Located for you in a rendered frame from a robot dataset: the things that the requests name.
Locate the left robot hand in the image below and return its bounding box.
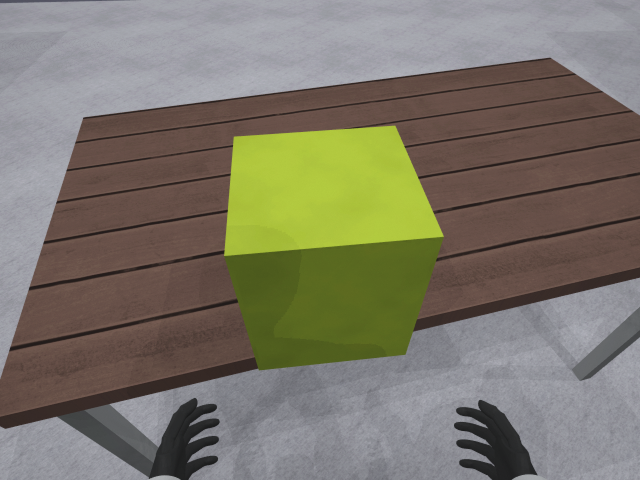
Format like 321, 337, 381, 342
149, 398, 220, 480

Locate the table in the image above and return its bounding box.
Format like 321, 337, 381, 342
0, 58, 640, 480

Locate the carton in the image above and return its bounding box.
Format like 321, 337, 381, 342
224, 126, 444, 370

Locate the right robot hand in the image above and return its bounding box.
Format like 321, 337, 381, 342
454, 400, 537, 480

